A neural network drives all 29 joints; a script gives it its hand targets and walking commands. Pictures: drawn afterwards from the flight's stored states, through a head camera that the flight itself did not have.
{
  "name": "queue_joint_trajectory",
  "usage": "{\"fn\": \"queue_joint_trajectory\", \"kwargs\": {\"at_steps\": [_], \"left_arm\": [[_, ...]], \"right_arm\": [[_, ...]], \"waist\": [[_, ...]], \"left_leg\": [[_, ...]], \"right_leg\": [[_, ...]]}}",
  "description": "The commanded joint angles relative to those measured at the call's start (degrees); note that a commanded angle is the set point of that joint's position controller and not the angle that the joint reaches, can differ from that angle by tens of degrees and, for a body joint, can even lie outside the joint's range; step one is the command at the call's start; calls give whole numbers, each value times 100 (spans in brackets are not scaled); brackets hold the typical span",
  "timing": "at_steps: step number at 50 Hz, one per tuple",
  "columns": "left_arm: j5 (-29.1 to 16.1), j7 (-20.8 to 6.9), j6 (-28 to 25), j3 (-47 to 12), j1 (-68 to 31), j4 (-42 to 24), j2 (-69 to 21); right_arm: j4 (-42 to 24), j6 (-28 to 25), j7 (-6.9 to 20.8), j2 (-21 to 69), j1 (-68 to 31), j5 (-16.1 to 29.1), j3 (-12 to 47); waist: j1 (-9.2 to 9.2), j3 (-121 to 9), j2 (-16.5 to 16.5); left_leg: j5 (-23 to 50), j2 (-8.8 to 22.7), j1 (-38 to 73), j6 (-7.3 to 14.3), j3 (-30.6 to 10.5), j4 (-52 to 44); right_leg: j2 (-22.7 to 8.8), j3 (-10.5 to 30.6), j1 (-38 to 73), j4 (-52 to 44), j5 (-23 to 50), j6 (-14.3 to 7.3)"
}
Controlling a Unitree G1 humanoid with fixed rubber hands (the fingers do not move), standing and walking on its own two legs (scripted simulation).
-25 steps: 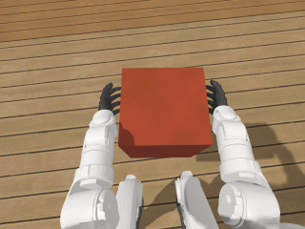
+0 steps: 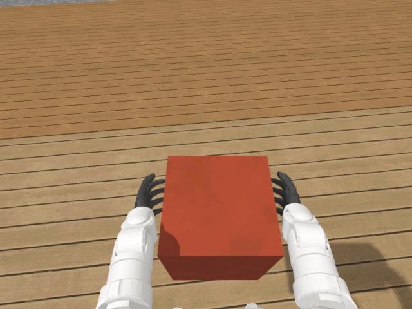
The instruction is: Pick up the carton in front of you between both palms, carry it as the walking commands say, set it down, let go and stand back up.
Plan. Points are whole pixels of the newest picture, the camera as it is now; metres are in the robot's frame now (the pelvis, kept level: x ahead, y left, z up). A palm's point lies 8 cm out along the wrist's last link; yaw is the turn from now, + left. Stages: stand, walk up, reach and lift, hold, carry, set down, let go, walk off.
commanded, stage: reach and lift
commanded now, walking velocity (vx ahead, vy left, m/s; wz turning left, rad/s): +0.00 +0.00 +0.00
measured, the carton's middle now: (216, 222) +0.32 -0.01 -0.09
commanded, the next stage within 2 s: hold in 1.28 s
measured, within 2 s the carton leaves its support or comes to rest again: neither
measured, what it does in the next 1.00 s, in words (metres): stands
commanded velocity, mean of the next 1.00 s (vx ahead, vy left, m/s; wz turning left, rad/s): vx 0.00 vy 0.00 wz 0.00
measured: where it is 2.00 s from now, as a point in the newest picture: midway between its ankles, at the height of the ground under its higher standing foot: outside the picture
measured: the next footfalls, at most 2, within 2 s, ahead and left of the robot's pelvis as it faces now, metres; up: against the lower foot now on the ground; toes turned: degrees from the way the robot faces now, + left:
none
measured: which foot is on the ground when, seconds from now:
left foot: down 0.00-1.00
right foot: down 0.00-1.00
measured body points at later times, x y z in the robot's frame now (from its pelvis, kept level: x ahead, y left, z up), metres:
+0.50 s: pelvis +0.00 +0.00 +0.04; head -0.02 +0.00 +0.49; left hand +0.31 +0.15 +0.06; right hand +0.31 -0.16 +0.05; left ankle +0.02 +0.13 -0.70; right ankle +0.04 -0.13 -0.70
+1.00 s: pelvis +0.02 +0.00 +0.05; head -0.01 +0.00 +0.50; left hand +0.32 +0.15 +0.07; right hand +0.32 -0.16 +0.06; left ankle +0.02 +0.13 -0.70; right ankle +0.04 -0.13 -0.70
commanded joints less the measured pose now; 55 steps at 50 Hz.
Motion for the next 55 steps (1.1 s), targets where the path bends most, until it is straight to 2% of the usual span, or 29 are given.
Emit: {"fn": "queue_joint_trajectory", "kwargs": {"at_steps": [1,9,15,18,20,28,46,55], "left_arm": [[-871,-1402,133,-3559,-2905,-31,-5938],[-1034,-1559,708,-3849,-2419,-602,-5875],[-769,-1659,1068,-3385,-2367,-479,-5607],[-624,-1720,1093,-3088,-2669,-277,-5574],[-649,-1755,1050,-3112,-2950,-325,-5653],[-738,-1775,1008,-3287,-3256,-557,-5686],[-883,-1702,1255,-3563,-2242,-1249,-5425],[-971,-1647,1374,-3695,-2020,-1553,-5361]], "right_arm": [[-218,30,1430,6106,-2855,915,3463],[-880,596,1489,6013,-2431,1096,3788],[-811,966,1534,5756,-2369,853,3348],[-601,989,1604,5725,-2670,729,3047],[-655,952,1649,5814,-2967,760,3089],[-824,921,1672,5980,-3229,873,3301],[-1571,1178,1517,5779,-2214,1034,3585],[-1868,1289,1489,5671,-1994,1110,3688]], "waist": [[-11,-2373,-105],[29,-1515,-90],[11,-398,-60],[19,-104,-37],[35,-235,-30],[66,-806,-93],[47,-820,-107],[51,-700,-67]], "left_leg": [[1898,-436,1634,57,-42,-1095],[2148,-325,2747,49,-46,-2059],[1244,-277,2878,66,13,-2546],[687,-249,2759,108,56,-2628],[607,-239,2792,123,53,-2611],[962,-277,3077,101,82,-2576],[2225,-349,3607,42,43,-2764],[2433,-346,3759,12,11,-2834]], "right_leg": [[486,-3,2373,-917,1928,-108],[414,-2,3399,-1893,2061,-76],[368,-74,3405,-2402,1131,-126],[348,-119,3343,-2441,623,-155],[334,-126,3394,-2416,537,-155],[347,-100,3712,-2395,858,-94],[393,-55,4228,-2647,2188,-19],[421,-43,4299,-2728,2298,-22]]}}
